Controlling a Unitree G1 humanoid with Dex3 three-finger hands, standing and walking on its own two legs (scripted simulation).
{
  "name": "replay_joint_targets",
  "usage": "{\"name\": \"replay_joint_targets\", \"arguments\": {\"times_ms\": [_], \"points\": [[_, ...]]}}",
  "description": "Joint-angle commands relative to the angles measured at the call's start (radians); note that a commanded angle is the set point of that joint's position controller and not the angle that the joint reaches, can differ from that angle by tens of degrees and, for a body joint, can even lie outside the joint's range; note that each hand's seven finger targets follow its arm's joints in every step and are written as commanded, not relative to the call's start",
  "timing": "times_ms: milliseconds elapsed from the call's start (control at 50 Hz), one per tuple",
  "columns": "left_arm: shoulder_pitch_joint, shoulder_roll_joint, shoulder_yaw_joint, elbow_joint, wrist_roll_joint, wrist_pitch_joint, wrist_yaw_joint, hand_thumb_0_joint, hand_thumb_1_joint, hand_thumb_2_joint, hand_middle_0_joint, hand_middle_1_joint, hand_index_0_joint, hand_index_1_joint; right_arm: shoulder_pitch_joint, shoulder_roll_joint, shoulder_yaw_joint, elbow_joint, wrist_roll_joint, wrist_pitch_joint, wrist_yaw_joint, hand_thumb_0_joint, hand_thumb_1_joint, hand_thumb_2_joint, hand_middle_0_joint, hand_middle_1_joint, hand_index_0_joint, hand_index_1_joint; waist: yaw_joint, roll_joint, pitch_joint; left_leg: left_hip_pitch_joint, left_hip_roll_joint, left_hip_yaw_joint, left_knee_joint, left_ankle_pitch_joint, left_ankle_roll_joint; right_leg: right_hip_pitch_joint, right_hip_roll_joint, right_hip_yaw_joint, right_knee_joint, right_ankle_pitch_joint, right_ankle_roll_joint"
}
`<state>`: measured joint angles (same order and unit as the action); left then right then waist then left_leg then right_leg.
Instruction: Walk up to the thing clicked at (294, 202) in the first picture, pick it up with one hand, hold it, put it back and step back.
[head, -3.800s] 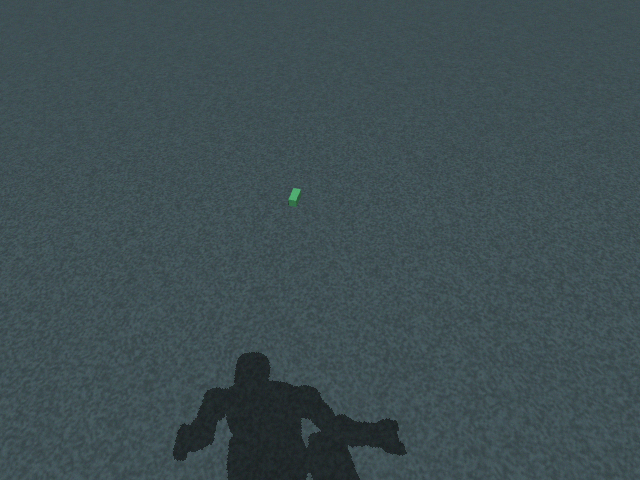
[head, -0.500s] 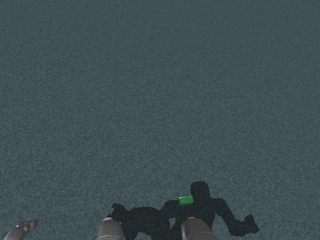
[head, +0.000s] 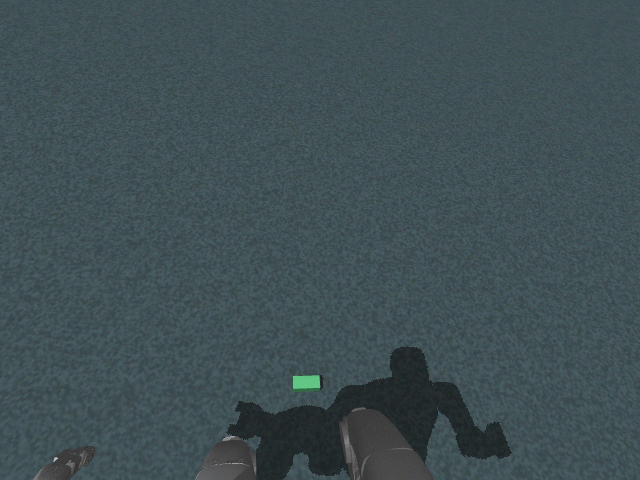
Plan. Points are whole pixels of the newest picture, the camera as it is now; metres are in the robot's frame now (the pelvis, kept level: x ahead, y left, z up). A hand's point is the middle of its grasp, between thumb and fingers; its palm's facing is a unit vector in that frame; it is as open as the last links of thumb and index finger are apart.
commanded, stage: walk up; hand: left
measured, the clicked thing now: (305, 383) +0.39 -0.03 -0.72
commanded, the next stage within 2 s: none
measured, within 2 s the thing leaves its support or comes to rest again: neither
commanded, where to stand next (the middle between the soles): +0.03 -0.29 m, yaw +4 degrees
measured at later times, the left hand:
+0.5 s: hand out of the picture +0.04 +0.05 -0.16, palm faces -0.05 -0.94 -0.35, open 7.4 cm
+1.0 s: hand out of the picture -0.06 -0.10 -0.12, palm faces +0.07 -0.88 -0.46, open 7.4 cm
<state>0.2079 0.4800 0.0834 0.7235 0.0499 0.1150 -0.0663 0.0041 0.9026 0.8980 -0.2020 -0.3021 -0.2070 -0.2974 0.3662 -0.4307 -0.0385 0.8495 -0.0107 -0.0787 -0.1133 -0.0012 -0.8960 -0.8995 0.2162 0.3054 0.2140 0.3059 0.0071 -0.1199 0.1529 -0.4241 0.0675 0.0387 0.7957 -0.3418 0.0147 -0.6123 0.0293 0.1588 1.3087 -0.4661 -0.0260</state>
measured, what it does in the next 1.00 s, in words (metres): steps to the right: right foot, then left foot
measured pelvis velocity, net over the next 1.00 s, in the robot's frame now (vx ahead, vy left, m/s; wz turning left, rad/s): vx -0.07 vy -0.38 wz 0.04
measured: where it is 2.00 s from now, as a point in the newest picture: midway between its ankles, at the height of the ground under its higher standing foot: outside the picture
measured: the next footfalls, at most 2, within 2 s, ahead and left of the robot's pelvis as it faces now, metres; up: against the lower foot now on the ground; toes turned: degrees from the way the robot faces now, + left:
right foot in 0.18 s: +0.05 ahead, -0.30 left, +0.00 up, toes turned +0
left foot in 0.40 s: +0.03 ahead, -0.11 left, +0.00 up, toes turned +5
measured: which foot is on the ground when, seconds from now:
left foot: down 0.00-0.18, up 0.20-0.38, down 0.40-0.72, up 0.74-1.00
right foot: up 0.00-0.16, down 0.18-0.42, up 0.44-0.70, down 0.72-1.00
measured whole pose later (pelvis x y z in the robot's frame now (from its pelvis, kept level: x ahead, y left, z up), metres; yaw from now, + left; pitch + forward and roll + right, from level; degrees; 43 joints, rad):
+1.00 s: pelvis -0.07 -0.38 +0.01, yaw +3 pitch -2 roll +1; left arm 0.31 0.36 0.05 0.92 0.02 -0.06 0.03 0.00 0.90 0.90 -0.21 -0.30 -0.21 -0.30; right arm 0.20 -0.46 -0.08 0.91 -0.03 0.03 0.01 0.00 -0.91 -0.90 0.21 0.30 0.20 0.30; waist 0.04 0.07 0.10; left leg -0.55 -0.01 -0.08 1.11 -0.37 0.01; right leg -0.33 -0.02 0.02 0.77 -0.41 0.01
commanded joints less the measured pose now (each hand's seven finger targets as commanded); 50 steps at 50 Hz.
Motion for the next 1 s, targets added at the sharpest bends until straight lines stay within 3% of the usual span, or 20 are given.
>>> {"name": "replay_joint_targets", "arguments": {"times_ms": [0, 80, 140, 160, 180, 200, 240, 320, 360, 400, 420, 480, 600, 660, 680, 700, 720, 760, 860, 980], "points": [[-0.028, 0.178, 0.066, -0.119, -0.011, -0.027, -0.005, 0.0, 0.9, 0.9, -0.2, -0.3, -0.2, -0.3, 0.082, -0.368, -0.118, -0.058, -0.01, -0.02, -0.027, 0.0, -0.9, -0.9, 0.2, 0.3, 0.2, 0.3, -0.01, 0.258, -0.138, 0.089, 0.234, -0.23, -0.215, 0.323, 0.236, -0.056, -0.073, -0.012, -0.035, 0.021, 0.032], [-0.034, 0.184, 0.075, -0.124, -0.008, -0.028, -0.022, 0.0, 0.9, 0.9, -0.2, -0.3, -0.2, -0.3, 0.019, -0.434, -0.135, -0.072, -0.028, -0.013, -0.022, 0.0, -0.9, -0.9, 0.2, 0.3, 0.2, 0.3, 0.003, 0.365, -0.157, -0.064, 0.247, -0.22, -0.209, 0.122, 0.22, 0.112, -0.117, -0.119, -0.281, -0.064, 0.034], [0.194, 0.194, 0.105, -0.02, 0.013, -0.034, -0.013, 0.0, 0.9, 0.9, -0.2, -0.3, -0.2, -0.3, -0.034, -0.34, -0.099, -0.051, -0.038, 0.013, -0.017, 0.0, -0.9, -0.9, 0.2, 0.3, 0.2, 0.3, 0.143, 0.102, -0.24, -0.293, 0.066, -0.022, 0.136, -0.121, 0.102, 0.446, -0.015, -0.193, -0.598, 0.03, 0.007], [0.249, 0.263, 0.115, -0.018, 0.034, -0.044, -0.007, 0.0, 0.9, 0.9, -0.2, -0.3, -0.2, -0.3, -0.025, -0.234, -0.062, -0.067, -0.023, 0.027, -0.017, 0.0, -0.9, -0.9, 0.2, 0.3, 0.2, 0.3, 0.185, -0.206, -0.18, -0.503, -0.017, 0.06, 0.445, -0.271, 0.056, 0.401, -0.153, 0.064, -0.746, -0.113, -0.041], [0.074, 0.358, 0.117, -0.089, 0.019, -0.054, 0.003, 0.0, 0.9, 0.9, -0.2, -0.3, -0.2, -0.3, -0.1, -0.239, -0.082, -0.107, -0.006, 0.031, -0.036, 0.0, -0.9, -0.9, 0.2, 0.3, 0.2, 0.3, 0.114, -0.275, -0.129, -0.479, -0.092, -0.063, 0.52, -0.335, 0.041, 0.215, -0.306, 0.489, -1.031, -0.146, -0.156], [-0.056, 0.371, 0.116, -0.123, 0.001, -0.059, 0.011, 0.0, 0.9, 0.9, -0.2, -0.3, -0.2, -0.3, -0.117, -0.271, -0.093, -0.08, -0.001, 0.027, -0.045, 0.0, -0.9, -0.9, 0.2, 0.3, 0.2, 0.3, 0.053, -0.161, -0.088, -0.397, -0.042, -0.124, 0.548, -0.267, 0.036, 0.147, -0.338, 0.55, -1.09, -0.2, -0.181], [-0.122, 0.302, 0.096, -0.111, 0.006, -0.053, 0.021, 0.0, 0.9, 0.9, -0.2, -0.3, -0.2, -0.3, 0.007, -0.302, -0.1, 0.027, 0.015, 0.02, -0.029, 0.0, -0.9, -0.9, 0.2, 0.3, 0.2, 0.3, -0.009, -0.084, -0.069, -0.266, -0.008, -0.036, 0.486, -0.207, 0.017, 0.095, -0.274, 0.259, -0.918, -0.163, -0.22], [-0.149, 0.218, 0.064, -0.117, 0.023, -0.038, 0.012, 0.0, 0.9, 0.9, -0.2, -0.3, -0.2, -0.3, 0.156, -0.273, -0.102, 0.1, 0.021, 0.014, -0.005, 0.0, -0.9, -0.9, 0.2, 0.3, 0.2, 0.3, -0.034, -0.156, -0.094, 0.032, -0.041, 0.024, 0.137, -0.117, 0.044, 0.052, -0.212, 0.103, -0.801, -0.002, -0.216], [-0.131, 0.156, 0.043, -0.124, 0.017, -0.025, 0.016, 0.0, 0.9, 0.9, -0.2, -0.3, -0.2, -0.3, 0.239, -0.271, -0.099, 0.116, 0.008, -0.008, -0.008, 0.0, -0.9, -0.9, 0.2, 0.3, 0.2, 0.3, -0.063, -0.037, -0.135, 0.214, -0.015, -0.091, -0.192, -0.005, 0.057, 0.023, -0.151, 0.013, -0.529, 0.188, -0.158], [-0.041, 0.093, 0.023, -0.126, 0.011, -0.028, 0.026, 0.0, 0.9, 0.9, -0.2, -0.3, -0.2, -0.3, 0.148, -0.429, -0.133, 0.039, -0.026, -0.024, -0.028, 0.0, -0.9, -0.9, 0.2, 0.3, 0.2, 0.3, -0.013, 0.16, -0.114, 0.318, 0.372, -0.694, -0.333, 0.234, 0.16, -0.253, -0.008, 0.001, -0.197, -0.043, -0.024], [-0.045, 0.194, 0.053, -0.124, 0.017, -0.023, 0.036, 0.0, 0.9, 0.9, -0.2, -0.3, -0.2, -0.3, 0.136, -0.479, -0.149, 0.025, 0.002, -0.023, -0.03, 0.0, -0.9, -0.9, 0.2, 0.3, 0.2, 0.3, -0.037, 0.148, -0.163, 0.262, 0.48, -0.786, -0.351, 0.297, 0.263, -0.199, -0.054, 0.072, -0.082, -0.131, -0.008], [-0.029, 0.19, 0.079, -0.097, -0.008, -0.024, 0.033, 0.0, 0.9, 0.9, -0.2, -0.3, -0.2, -0.3, 0.044, -0.364, -0.121, 0.007, -0.006, -0.016, -0.039, 0.0, -0.9, -0.9, 0.2, 0.3, 0.2, 0.3, 0.022, 0.153, -0.135, 0.14, 0.278, -0.397, -0.23, 0.37, 0.24, -0.112, -0.041, 0.101, 0.079, -0.004, -0.001], [0.041, 0.154, 0.067, -0.037, -0.041, -0.042, 0.009, 0.0, 0.9, 0.9, -0.2, -0.3, -0.2, -0.3, -0.096, -0.338, -0.111, -0.065, -0.039, -0.001, 0.016, 0.0, -0.9, -0.9, 0.2, 0.3, 0.2, 0.3, 0.007, 0.353, -0.189, 0.02, 0.163, -0.222, -0.283, -0.306, 0.196, 0.086, -0.064, -0.118, -0.241, -0.052, 0.041], [0.192, 0.141, 0.082, 0.091, -0.043, -0.071, 0.035, 0.0, 0.9, 0.9, -0.2, -0.3, -0.2, -0.3, -0.109, -0.297, -0.091, -0.043, -0.057, 0.046, 0.05, 0.0, -0.9, -0.9, 0.2, 0.3, 0.2, 0.3, 0.064, 0.227, -0.169, -0.22, 0.059, -0.091, -0.025, -0.379, 0.128, 0.433, 0.016, -0.228, -0.585, -0.033, 0.053], [0.238, 0.162, 0.087, 0.108, -0.029, -0.082, 0.05, 0.0, 0.9, 0.9, -0.2, -0.3, -0.2, -0.3, -0.086, -0.212, -0.064, -0.038, -0.056, 0.06, 0.054, 0.0, -0.9, -0.9, 0.2, 0.3, 0.2, 0.3, 0.097, 0.052, -0.12, -0.302, -0.007, -0.013, 0.231, -0.364, 0.094, 0.414, 0.012, -0.15, -0.693, -0.086, 0.032], [0.221, 0.228, 0.087, 0.082, -0.009, -0.101, 0.064, 0.0, 0.9, 0.9, -0.2, -0.3, -0.2, -0.3, -0.085, -0.112, -0.027, -0.062, -0.037, 0.061, 0.055, 0.0, -0.9, -0.9, 0.2, 0.3, 0.2, 0.3, 0.087, -0.129, -0.074, -0.45, -0.065, -0.048, 0.44, -0.327, 0.038, 0.308, -0.209, 0.326, -0.834, -0.286, -0.051], [0.058, 0.332, 0.084, 0.035, -0.015, -0.111, 0.075, 0.0, 0.9, 0.9, -0.2, -0.3, -0.2, -0.3, -0.155, -0.168, -0.052, -0.093, -0.02, 0.059, 0.043, 0.0, -0.9, -0.9, 0.2, 0.3, 0.2, 0.3, 0.049, -0.096, -0.028, -0.397, -0.058, -0.255, 0.423, -0.241, 0.017, 0.144, -0.382, 0.682, -1.08, -0.341, -0.16], [-0.028, 0.313, 0.085, 0.048, -0.024, -0.144, 0.089, 0.0, 0.9, 0.9, -0.2, -0.3, -0.2, -0.3, -0.175, -0.265, -0.074, -0.03, 0.001, 0.043, 0.053, 0.0, -0.9, -0.9, 0.2, 0.3, 0.2, 0.3, 0.016, 0.098, 0.042, -0.388, -0.007, -0.252, 0.379, -0.129, 0.001, 0.172, -0.354, 0.565, -1.019, -0.275, -0.136], [0.039, 0.25, 0.07, 0.129, -0.032, -0.186, 0.109, 0.0, 0.9, 0.9, -0.2, -0.3, -0.2, -0.3, -0.096, -0.238, -0.088, 0.031, -0.01, 0.078, 0.091, 0.0, -0.9, -0.9, 0.2, 0.3, 0.2, 0.3, 0.003, -0.027, -0.002, -0.257, -0.025, -0.2, 0.356, -0.033, 0.016, 0.265, -0.299, 0.301, -0.888, 0.098, -0.08], [0.16, 0.211, 0.065, 0.13, -0.034, -0.206, 0.139, 0.0, 0.9, 0.9, -0.2, -0.3, -0.2, -0.3, -0.191, -0.194, -0.09, -0.029, -0.027, 0.098, 0.119, 0.0, -0.9, -0.9, 0.2, 0.3, 0.2, 0.3, 0.045, -0.034, -0.116, -0.245, -0.028, -0.17, 0.269, -0.039, -0.016, 0.481, -0.3, 0.198, -0.793, 0.571, -0.139]]}}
